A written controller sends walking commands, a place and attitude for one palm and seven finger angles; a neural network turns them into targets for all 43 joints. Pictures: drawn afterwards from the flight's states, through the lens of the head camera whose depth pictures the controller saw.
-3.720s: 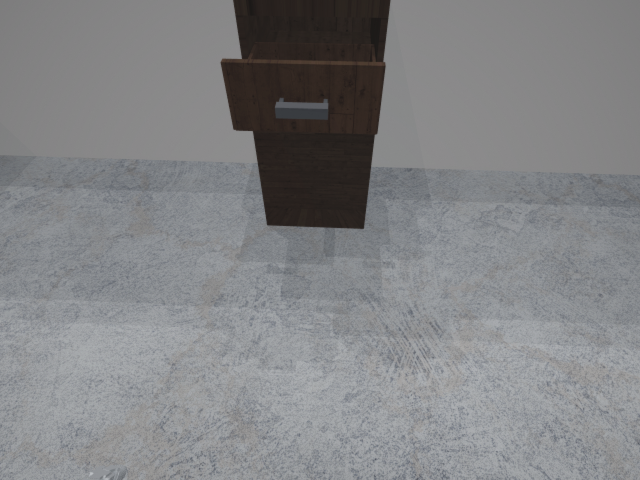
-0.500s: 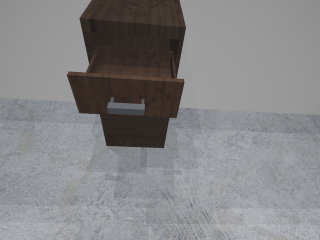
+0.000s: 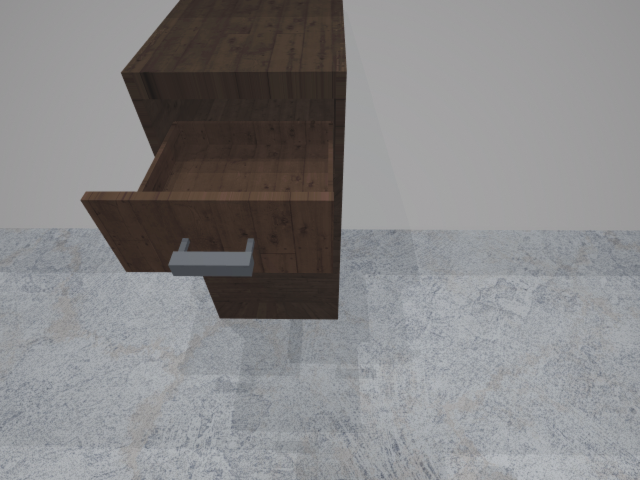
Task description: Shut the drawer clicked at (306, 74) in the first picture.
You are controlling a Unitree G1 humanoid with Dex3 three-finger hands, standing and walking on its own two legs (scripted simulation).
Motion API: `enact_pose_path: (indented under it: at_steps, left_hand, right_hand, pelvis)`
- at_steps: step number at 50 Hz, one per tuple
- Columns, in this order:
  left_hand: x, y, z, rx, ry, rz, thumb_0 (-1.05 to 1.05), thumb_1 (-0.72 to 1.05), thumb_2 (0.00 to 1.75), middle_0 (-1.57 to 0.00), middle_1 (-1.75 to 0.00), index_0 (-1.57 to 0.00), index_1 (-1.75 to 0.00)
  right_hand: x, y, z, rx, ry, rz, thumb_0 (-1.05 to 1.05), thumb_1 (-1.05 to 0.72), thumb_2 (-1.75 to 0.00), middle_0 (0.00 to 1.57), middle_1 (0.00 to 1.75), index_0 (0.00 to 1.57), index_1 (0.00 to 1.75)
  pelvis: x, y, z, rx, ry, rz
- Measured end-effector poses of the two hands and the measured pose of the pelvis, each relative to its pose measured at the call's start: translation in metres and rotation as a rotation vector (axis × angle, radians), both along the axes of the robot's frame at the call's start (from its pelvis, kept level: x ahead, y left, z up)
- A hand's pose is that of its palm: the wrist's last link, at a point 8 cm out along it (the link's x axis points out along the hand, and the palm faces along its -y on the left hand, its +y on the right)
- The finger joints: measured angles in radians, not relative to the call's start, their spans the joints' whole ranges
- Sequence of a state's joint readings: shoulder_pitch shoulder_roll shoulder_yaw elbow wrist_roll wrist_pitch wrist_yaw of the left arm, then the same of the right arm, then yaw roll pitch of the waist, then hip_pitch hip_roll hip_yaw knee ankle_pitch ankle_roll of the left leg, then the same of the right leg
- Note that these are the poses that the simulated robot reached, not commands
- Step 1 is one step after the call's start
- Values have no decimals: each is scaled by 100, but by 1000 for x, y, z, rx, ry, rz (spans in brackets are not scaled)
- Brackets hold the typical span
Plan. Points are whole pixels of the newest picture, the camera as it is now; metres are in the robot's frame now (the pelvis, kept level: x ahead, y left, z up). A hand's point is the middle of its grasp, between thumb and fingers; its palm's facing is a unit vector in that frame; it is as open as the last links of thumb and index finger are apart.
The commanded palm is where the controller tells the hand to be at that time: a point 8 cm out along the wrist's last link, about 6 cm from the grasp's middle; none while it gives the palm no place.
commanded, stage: take the last steps up to it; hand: left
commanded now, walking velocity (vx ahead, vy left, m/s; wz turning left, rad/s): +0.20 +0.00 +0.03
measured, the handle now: (215, 253) +0.45 +0.20 +0.00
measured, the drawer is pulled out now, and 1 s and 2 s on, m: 0.30 0.30 0.30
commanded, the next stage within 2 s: come to a stop and stand still in 0.18 s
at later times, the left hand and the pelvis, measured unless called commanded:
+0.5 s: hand out of the picture +0.06 +0.19 -0.18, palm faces +0.07 -0.99 -0.14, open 7.4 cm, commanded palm none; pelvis +0.10 +0.03 +0.00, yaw -1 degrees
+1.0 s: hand out of the picture +0.13 +0.12 -0.17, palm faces +0.01 -0.97 -0.23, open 7.3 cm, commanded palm none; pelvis +0.08 -0.06 +0.00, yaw -1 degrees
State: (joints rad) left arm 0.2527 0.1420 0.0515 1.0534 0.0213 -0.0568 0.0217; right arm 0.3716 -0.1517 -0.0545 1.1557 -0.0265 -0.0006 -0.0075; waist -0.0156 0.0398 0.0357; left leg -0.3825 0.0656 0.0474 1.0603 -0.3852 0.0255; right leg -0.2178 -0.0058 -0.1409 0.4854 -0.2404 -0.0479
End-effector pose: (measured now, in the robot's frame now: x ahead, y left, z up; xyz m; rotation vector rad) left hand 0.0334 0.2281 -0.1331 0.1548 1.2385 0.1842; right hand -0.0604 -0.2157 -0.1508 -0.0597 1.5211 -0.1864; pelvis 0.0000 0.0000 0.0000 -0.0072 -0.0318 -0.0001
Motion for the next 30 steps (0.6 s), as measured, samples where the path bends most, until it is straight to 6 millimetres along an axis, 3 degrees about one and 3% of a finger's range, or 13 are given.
enact_pose_path:
  at_steps: [7, 12, 16, 22, 26, 30]
  left_hand:
    - [-28, -22, -5, -62, 146, 42, 1, 92, 89, -20, -30, -19, -30]
    - [-42, -27, -12, -116, 238, 93, 1, 91, 89, -20, -30, -20, -30]
    - [-43, -19, -27, -146, 303, 124, 1, 90, 89, -20, -30, -20, -30]
    - [-8, -1, -25, -118, 315, 88, 1, 91, 89, -20, -30, -19, -30]
    - [26, 10, -21, -83, 260, 56, 1, 91, 89, -20, -30, -19, -30]
    - [57, 16, -16, -36, 184, 36, 1, 91, 89, -20, -30, -19, -30]
  right_hand:
    - [120, -18, 14, -50, -215, 66, 1, -91, -90, 19, 30, 19, 30]
    - [198, -3, 23, -57, -324, 136, 1, -91, -90, 19, 30, 19, 30]
    - [246, 20, 22, -70, -394, 182, 1, -91, -90, 19, 30, 19, 30]
    - [261, 42, 26, -66, -396, 146, -1, -92, -90, 20, 30, 20, 30]
    - [261, 32, 30, -83, -384, 120, -3, -94, -90, 20, 30, 20, 30]
    - [248, 10, 29, -98, -347, 107, -3, -94, -90, 20, 30, 20, 30]
  pelvis:
    - [35, -2, 7, -10, 9, 7]
    - [61, 8, 4, -19, 5, 5]
    - [85, 22, -7, -26, -5, 4]
    - [100, 29, -1, -3, -9, -22]
    - [100, 26, 3, -3, 4, -27]
    - [96, 15, 4, -3, 15, -24]
